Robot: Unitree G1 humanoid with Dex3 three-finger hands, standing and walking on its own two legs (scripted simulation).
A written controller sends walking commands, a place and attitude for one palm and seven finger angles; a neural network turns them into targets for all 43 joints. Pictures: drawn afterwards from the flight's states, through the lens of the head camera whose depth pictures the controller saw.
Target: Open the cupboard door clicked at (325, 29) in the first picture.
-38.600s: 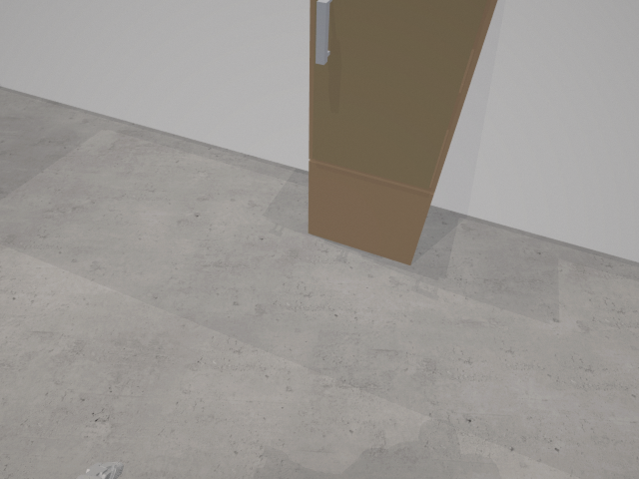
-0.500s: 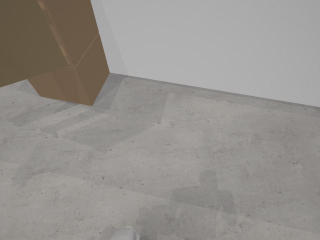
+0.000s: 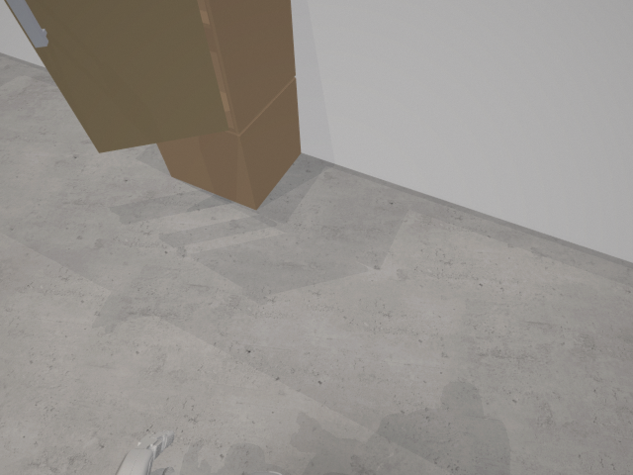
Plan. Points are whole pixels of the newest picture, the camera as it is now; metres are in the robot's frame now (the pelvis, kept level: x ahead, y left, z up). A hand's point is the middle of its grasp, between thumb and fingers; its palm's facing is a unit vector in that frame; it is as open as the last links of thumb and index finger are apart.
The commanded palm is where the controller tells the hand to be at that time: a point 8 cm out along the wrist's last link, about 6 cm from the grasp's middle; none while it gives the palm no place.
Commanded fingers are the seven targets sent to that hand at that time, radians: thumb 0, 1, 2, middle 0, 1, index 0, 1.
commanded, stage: turn to face it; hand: left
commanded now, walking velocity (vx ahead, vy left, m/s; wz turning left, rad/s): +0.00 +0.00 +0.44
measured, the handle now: (23, 6) +1.00 +0.69 +0.10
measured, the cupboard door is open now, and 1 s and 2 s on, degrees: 42 42 42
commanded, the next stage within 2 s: take the last steps up to it in 0.24 s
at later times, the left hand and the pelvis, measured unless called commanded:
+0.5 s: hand out of the picture +0.00 +0.23 -0.17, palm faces +0.28 -0.93 -0.23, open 7.3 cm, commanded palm none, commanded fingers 0.00 0.90 0.90 -0.20 -0.30 -0.20 -0.30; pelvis +0.02 +0.03 +0.01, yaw +13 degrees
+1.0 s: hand out of the picture +0.03 +0.19 -0.15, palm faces +0.45 -0.88 -0.17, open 7.3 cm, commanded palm none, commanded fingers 0.00 0.90 0.90 -0.20 -0.30 -0.20 -0.30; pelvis +0.14 +0.07 +0.02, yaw +23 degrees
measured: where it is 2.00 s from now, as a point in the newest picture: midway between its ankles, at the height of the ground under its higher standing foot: (239, 373)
